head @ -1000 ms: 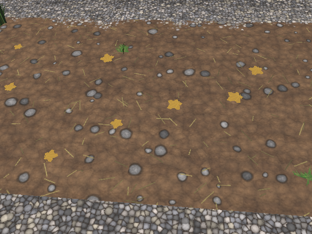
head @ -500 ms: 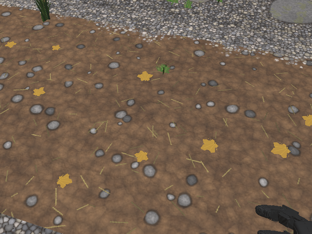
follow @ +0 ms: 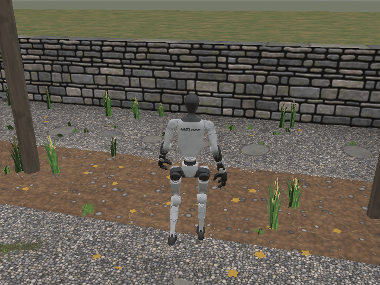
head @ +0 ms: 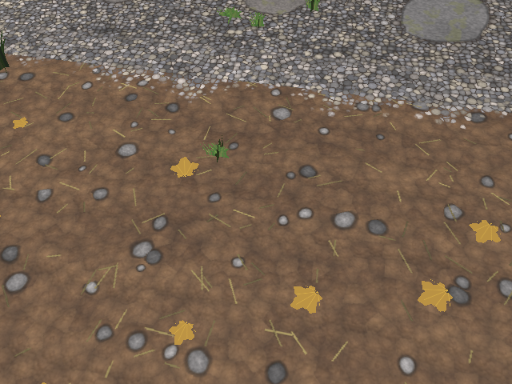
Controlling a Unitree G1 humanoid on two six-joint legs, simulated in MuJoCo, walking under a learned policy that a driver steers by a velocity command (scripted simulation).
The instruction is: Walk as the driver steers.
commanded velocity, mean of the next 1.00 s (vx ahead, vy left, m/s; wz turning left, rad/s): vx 0.11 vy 0.00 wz -0.34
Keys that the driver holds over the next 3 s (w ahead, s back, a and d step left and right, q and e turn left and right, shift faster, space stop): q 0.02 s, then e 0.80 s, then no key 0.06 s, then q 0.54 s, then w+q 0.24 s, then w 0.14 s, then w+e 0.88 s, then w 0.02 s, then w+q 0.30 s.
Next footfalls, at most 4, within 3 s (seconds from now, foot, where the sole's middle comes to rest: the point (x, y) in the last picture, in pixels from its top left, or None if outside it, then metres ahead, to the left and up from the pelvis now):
0.36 left None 0.28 0.10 -0.77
0.78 right None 0.14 -0.13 -0.77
1.28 left None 0.17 0.08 -0.77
1.76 right None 0.23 -0.16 -0.77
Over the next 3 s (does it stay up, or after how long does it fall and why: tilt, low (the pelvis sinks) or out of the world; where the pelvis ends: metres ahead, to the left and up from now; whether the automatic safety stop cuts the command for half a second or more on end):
stays up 0.74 -0.16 0.01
